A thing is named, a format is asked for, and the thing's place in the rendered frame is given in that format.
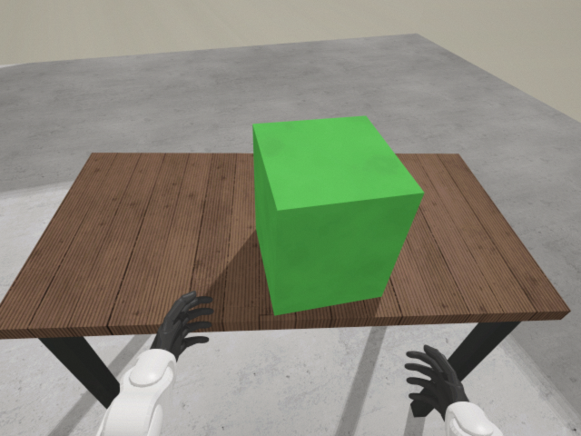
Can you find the robot right forearm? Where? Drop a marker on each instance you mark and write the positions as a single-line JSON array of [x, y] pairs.
[[464, 418]]

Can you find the table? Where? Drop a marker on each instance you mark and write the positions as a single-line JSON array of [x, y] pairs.
[[136, 231]]

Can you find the robot left forearm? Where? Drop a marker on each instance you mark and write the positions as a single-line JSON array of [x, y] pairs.
[[146, 393]]

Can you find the left robot hand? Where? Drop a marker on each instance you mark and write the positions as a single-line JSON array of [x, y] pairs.
[[172, 332]]

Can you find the carton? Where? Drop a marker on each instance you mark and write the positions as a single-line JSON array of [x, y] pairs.
[[333, 207]]

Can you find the right robot hand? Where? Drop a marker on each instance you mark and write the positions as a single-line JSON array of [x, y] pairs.
[[445, 384]]

